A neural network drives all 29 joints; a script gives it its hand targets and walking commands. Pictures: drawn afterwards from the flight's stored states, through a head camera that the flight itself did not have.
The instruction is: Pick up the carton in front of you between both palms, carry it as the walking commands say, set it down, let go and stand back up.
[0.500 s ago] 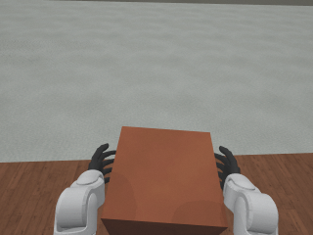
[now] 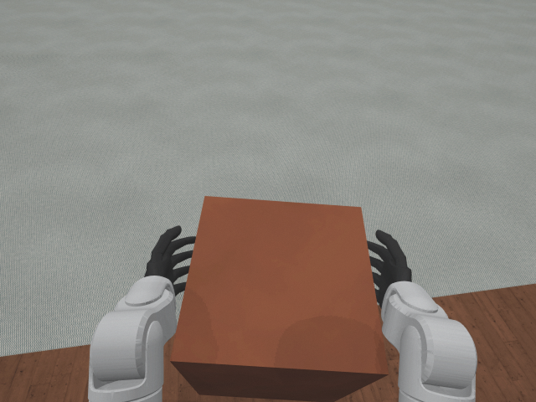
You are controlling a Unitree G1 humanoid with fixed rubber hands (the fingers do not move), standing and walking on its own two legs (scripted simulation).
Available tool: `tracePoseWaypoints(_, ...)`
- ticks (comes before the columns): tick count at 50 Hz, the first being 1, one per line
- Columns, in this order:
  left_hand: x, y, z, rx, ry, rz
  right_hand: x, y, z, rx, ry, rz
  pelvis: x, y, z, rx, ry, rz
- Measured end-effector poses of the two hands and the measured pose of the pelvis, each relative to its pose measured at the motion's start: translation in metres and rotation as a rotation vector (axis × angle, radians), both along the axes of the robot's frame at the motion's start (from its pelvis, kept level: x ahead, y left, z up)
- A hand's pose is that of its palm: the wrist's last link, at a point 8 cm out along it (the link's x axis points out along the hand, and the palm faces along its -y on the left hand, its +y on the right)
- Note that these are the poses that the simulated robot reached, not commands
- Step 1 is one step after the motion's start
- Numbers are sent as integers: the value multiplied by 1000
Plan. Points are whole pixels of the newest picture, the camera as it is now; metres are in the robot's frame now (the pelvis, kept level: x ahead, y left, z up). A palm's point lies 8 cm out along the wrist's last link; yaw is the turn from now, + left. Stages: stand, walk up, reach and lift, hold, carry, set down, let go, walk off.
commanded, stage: carry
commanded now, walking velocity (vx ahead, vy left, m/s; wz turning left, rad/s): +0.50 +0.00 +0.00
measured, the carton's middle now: (274, 308) +0.26 +0.00 +0.03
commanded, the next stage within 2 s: none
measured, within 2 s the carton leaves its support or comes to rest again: neither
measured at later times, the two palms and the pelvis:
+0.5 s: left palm (207, 119) +0.66 +0.14 +0.10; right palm (341, 120) +0.68 -0.16 +0.09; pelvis +0.33 -0.03 -0.01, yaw +2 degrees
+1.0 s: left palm (227, 59) +1.02 +0.12 +0.09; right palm (326, 60) +1.03 -0.18 +0.09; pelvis +0.69 -0.02 -0.04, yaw +2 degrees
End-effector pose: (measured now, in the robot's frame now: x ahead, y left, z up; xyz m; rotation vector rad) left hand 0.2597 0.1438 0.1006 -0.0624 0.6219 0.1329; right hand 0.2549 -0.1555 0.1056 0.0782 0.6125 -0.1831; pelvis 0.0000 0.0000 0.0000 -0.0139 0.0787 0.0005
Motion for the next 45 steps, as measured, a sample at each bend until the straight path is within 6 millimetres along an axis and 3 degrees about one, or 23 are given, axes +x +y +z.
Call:
tracePoseWaypoints(4, 68, -6, 1, 10, -35, 37, 78, -6, -4, 24, -35, 28, 61, -13, -14, 15, -14, 16)
tracePoseWaypoints(8, 140, -13, -12, 43, -29, 71, 163, -12, -24, 17, -30, 88, 120, -28, -35, 7, -34, 36)
tracePoseWaypoints(13, 202, -11, -30, 36, 89, 116, 240, -9, -39, 23, 88, 126, 172, -40, -24, 14, -16, 47)
tracePoseWaypoints(16, 245, -9, -27, 17, 88, 132, 284, -7, -35, 36, 89, 117, 204, -44, -15, 22, -5, 46)
tracePoseWaypoints(21, 331, -9, -12, 9, 32, 112, 362, -8, -19, 25, 32, 99, 267, -42, -9, 27, 13, 39)
tracePoseWaypoints(28, 458, -2, -6, 7, -26, 62, 475, -2, -11, 9, -26, 58, 377, -21, -24, 11, 11, 19)
tracePoseWaypoints(31, 508, 1, -17, -9, -21, 30, 516, 0, -17, -10, -21, 27, 422, -11, -33, 24, 3, 14)
tracePoseWaypoints(36, 568, -5, -31, -33, 68, 7, 563, -6, -33, 12, 67, -31, 482, 0, -19, 7, 16, 14)
tracePoseWaypoints(40, 619, -9, -25, -47, 48, 10, 612, -9, -25, 28, 46, -50, 530, 2, -10, -5, 28, 14)
tracePoseWaypoints(45, 688, -11, -12, -41, -23, 25, 690, -12, -9, 27, -24, -26, 601, -6, -12, 7, 31, 22)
